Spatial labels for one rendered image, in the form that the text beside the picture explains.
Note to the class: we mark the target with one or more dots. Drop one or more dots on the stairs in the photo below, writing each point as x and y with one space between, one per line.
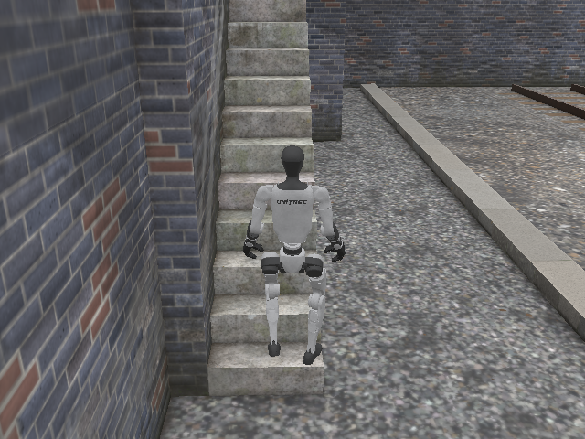
267 108

